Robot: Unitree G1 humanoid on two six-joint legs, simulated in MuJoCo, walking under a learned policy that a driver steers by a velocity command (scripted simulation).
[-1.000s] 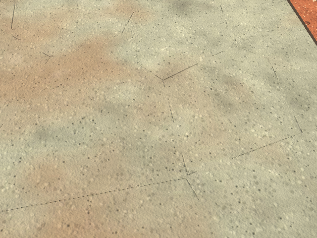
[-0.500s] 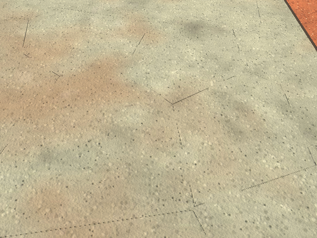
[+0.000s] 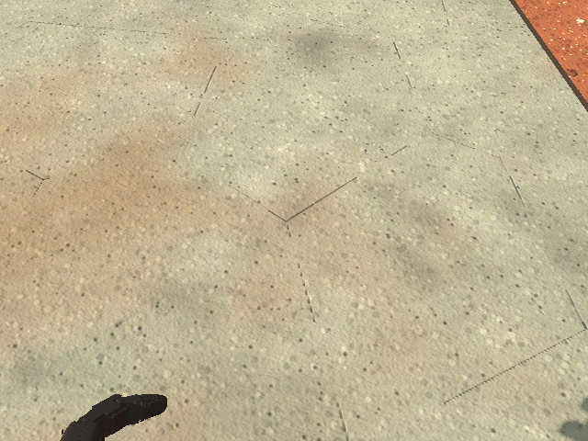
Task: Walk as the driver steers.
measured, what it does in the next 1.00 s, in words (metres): walks ahead, turning left: right foot, then left foot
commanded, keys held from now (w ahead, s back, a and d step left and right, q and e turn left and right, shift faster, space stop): w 0.24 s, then w+q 0.48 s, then w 0.28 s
